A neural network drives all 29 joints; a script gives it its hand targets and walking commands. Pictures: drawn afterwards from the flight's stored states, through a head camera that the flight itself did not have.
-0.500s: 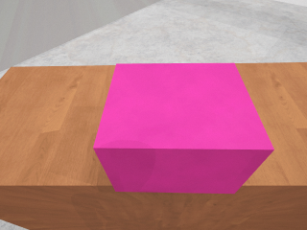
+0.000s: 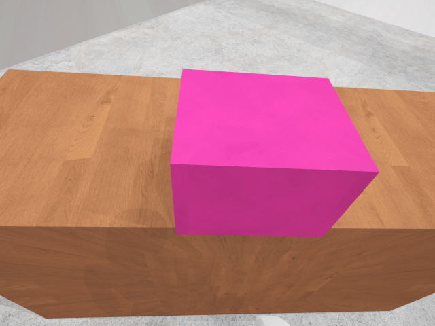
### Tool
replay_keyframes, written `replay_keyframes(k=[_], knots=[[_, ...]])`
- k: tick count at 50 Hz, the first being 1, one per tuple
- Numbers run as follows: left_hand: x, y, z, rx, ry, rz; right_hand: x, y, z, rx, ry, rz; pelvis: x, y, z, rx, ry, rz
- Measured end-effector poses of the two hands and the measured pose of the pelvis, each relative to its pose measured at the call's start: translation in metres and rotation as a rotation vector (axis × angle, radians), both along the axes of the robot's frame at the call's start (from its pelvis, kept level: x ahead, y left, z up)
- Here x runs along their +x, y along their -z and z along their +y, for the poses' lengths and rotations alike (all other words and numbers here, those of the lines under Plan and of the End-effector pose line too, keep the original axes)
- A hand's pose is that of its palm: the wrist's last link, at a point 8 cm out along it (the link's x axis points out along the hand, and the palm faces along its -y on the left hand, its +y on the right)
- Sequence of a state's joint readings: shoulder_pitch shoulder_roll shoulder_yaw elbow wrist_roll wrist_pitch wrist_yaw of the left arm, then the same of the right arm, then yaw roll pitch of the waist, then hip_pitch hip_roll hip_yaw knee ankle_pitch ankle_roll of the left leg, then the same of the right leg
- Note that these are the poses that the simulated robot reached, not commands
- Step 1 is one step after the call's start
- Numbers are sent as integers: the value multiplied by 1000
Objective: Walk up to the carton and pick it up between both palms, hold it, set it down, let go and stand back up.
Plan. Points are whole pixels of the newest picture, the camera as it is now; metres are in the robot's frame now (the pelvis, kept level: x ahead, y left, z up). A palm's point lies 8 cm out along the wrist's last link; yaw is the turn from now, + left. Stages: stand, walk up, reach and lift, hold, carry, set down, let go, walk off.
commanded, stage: walk up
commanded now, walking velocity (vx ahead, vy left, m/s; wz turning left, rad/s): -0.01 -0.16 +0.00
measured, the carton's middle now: (253, 154) +0.41 -0.04 +0.10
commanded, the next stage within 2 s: none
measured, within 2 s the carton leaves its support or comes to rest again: neither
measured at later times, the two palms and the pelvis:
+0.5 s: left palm out of the picture +0.02 +0.12 -0.13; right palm out of the picture -0.01 -0.31 -0.16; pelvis +0.01 -0.10 +0.00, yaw +0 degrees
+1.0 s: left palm out of the picture -0.06 +0.17 -0.12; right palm out of the picture +0.02 -0.31 -0.16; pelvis +0.00 -0.07 +0.00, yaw +0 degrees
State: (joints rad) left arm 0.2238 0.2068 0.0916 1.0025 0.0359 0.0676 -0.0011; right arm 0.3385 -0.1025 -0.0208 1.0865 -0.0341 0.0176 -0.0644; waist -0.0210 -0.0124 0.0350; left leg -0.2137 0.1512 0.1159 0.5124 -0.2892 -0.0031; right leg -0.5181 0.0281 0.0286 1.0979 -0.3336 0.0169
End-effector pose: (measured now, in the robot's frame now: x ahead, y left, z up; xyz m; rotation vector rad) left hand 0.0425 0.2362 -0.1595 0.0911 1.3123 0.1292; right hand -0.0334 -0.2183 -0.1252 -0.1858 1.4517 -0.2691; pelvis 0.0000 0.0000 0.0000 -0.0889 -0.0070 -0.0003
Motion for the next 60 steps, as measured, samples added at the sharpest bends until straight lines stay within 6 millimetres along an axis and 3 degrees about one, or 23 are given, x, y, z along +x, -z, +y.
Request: replay_keyframes(k=[6,10,15,20,29,36,42,47,54,57,60], knots=[[-10,-1,-11,24,1,52,-29,-10,-28,-7,41,37,-6,-3,-24,19,19,15],[-8,-5,-37,41,3,43,-33,8,-48,37,46,55,-3,5,-42,79,22,25],[-3,-24,-76,113,32,12,-21,45,-70,132,31,31,0,11,-64,92,10,7],[-11,-41,-100,135,32,7,4,42,-78,196,41,-1,9,-1,-85,140,28,11],[-38,-13,-132,52,-8,41,36,35,-103,114,-28,-28,9,7,-102,77,-13,-13],[-52,3,-146,-33,-38,87,47,19,-99,86,-53,-72,13,5,-104,88,-7,-28],[-63,-7,-137,-9,-39,109,40,26,-88,116,-61,-52,9,3,-97,88,-5,-26],[-85,-25,-94,123,-84,140,41,34,-91,114,-86,-8,2,3,-80,113,-3,-8],[-104,-37,-34,196,-103,207,76,28,-76,85,-110,-84,0,2,-45,119,-16,24],[-101,-29,-13,175,-113,192,98,25,-55,69,-140,-119,0,5,-24,108,-29,28],[-98,-5,4,113,-108,200,119,22,-28,40,-162,-196,5,16,-1,84,-35,17]])
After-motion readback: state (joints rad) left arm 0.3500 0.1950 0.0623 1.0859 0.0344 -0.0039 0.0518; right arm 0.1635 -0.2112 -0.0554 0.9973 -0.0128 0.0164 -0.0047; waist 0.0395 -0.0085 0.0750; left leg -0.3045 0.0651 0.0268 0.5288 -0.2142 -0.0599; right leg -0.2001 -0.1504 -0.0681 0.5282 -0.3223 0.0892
